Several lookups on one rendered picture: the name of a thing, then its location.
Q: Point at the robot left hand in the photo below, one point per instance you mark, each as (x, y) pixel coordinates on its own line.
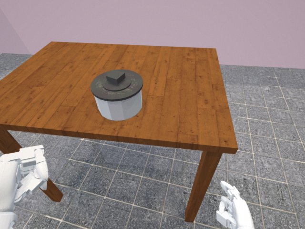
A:
(29, 162)

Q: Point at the knob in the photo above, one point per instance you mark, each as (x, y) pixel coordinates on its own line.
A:
(115, 77)

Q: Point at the robot right hand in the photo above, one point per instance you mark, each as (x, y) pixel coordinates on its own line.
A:
(238, 214)

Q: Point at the pot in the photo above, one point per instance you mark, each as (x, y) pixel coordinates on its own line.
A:
(120, 110)

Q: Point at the left robot forearm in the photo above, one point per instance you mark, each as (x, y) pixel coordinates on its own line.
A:
(7, 220)

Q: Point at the table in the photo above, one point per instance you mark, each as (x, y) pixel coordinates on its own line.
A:
(184, 103)

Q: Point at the lid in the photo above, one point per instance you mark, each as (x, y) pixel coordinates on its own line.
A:
(127, 88)

